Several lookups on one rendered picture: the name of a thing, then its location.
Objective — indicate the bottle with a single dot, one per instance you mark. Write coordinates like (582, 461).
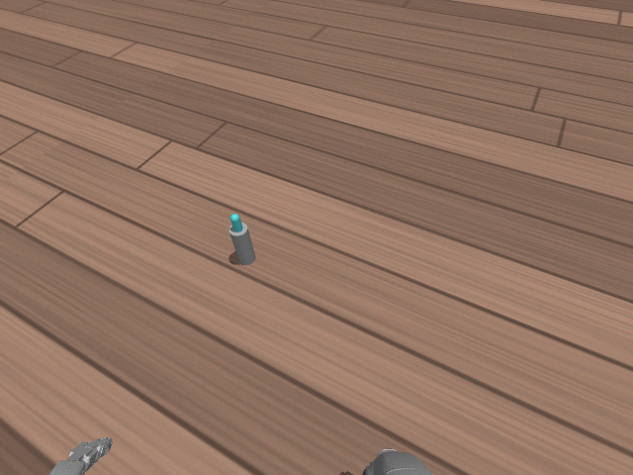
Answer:
(241, 240)

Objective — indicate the left robot hand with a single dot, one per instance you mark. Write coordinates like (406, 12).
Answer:
(82, 457)

